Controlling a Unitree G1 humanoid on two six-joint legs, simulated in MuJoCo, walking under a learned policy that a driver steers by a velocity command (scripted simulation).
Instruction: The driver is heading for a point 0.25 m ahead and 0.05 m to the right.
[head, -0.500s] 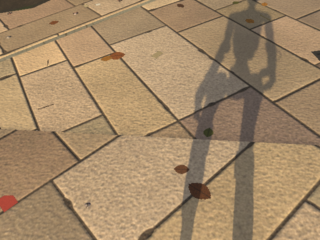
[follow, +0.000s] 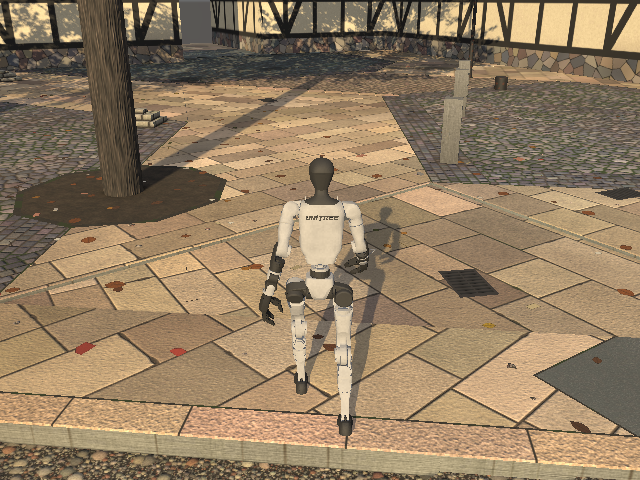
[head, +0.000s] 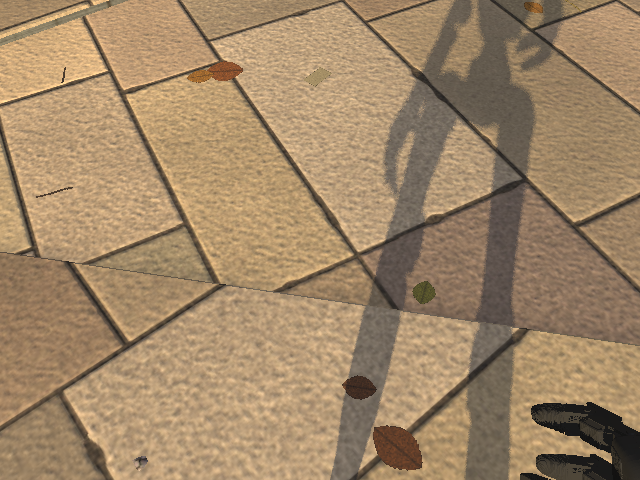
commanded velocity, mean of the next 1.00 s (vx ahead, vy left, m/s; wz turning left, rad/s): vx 0.13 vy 0.00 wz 0.00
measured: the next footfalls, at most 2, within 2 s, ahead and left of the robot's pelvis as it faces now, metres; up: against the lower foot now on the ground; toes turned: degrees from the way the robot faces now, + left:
right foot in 0.40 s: +0.37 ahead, -0.12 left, +0.00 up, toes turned +2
left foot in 0.68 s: +0.27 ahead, +0.13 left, +0.00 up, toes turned +1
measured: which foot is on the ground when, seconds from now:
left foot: down 0.00-0.42, up 0.44-0.66, down 0.68-1.00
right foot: up 0.00-0.38, down 0.40-1.00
